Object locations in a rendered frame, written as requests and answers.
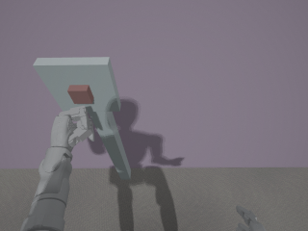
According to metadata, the robot right hand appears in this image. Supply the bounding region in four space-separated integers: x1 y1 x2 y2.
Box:
236 205 266 231

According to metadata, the panel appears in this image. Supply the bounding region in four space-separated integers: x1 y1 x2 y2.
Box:
33 57 131 180

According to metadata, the button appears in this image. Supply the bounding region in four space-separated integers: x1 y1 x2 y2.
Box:
67 85 94 104

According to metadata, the robot left hand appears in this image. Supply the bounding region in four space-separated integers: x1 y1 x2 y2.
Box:
50 106 95 152

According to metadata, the left robot forearm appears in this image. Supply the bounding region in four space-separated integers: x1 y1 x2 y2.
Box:
20 146 73 231

